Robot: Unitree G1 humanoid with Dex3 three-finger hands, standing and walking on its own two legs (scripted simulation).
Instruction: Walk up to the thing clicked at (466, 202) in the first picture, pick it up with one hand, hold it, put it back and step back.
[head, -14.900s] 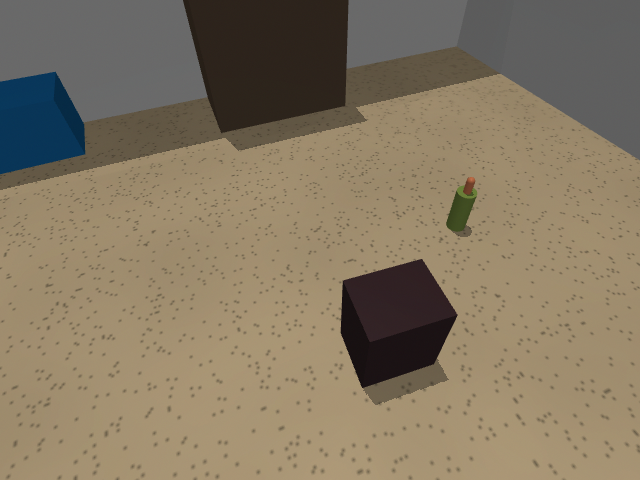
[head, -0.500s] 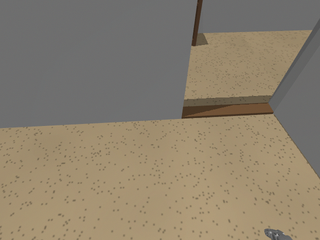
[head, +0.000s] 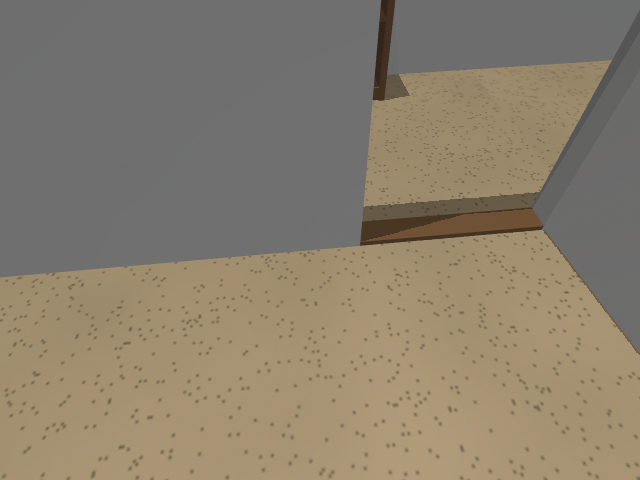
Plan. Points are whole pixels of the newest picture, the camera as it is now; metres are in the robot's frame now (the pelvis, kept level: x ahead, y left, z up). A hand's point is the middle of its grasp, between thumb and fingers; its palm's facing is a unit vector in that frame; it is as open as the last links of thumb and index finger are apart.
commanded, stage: stand
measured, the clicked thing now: out of the picture -0.18 +1.01 -0.65
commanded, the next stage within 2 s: none
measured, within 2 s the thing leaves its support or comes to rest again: neither
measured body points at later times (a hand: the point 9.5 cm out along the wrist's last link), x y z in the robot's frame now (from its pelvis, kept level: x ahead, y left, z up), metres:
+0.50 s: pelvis +0.01 -0.01 +0.00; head +0.02 -0.01 +0.45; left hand +0.10 +0.29 -0.13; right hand +0.09 -0.31 -0.13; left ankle +0.02 +0.13 -0.75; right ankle +0.01 -0.14 -0.75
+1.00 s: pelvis +0.02 -0.01 +0.00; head +0.02 -0.01 +0.45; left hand +0.10 +0.29 -0.13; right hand +0.10 -0.31 -0.13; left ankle +0.02 +0.13 -0.75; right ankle +0.01 -0.14 -0.75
